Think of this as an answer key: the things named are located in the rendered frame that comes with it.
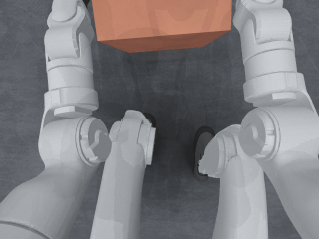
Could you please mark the robot right upper arm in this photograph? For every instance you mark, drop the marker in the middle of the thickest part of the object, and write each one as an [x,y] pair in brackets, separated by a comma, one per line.
[284,140]

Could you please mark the robot right forearm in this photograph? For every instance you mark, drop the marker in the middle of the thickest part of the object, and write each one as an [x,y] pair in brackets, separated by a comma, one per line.
[268,55]

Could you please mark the carton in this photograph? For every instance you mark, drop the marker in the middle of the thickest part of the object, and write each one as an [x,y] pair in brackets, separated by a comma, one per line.
[156,25]

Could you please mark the robot left upper arm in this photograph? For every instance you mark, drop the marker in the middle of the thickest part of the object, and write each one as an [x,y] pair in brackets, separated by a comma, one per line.
[46,207]

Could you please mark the robot left foot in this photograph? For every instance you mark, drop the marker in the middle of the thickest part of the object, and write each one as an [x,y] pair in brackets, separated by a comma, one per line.
[151,119]

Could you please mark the robot left forearm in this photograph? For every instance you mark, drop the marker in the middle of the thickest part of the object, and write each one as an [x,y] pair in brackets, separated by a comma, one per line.
[69,65]

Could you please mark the robot left shin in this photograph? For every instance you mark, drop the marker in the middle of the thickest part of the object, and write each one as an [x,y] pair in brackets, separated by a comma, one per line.
[129,114]

